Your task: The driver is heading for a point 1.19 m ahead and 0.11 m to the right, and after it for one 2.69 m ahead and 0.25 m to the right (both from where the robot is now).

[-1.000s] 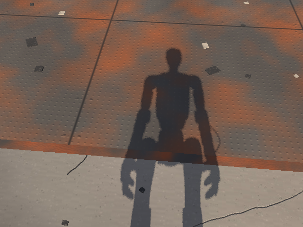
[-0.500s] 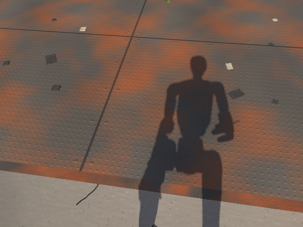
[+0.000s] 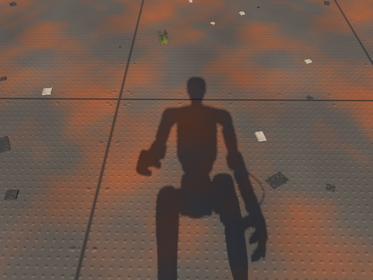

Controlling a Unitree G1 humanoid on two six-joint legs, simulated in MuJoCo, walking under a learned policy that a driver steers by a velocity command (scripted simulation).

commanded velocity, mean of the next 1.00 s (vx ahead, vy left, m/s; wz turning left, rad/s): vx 1.00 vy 0.00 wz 0.00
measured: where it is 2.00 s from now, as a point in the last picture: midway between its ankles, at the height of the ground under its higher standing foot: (206, 64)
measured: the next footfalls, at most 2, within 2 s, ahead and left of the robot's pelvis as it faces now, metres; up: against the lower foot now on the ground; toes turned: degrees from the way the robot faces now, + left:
right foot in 0.20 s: +0.44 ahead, -0.13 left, +0.00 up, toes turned -2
left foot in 0.72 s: +0.91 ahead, +0.09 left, +0.00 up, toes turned +1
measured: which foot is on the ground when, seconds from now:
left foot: down 0.00-0.22, up 0.24-0.70, down 0.72-1.00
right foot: up 0.00-0.18, down 0.20-0.74, up 0.76-1.00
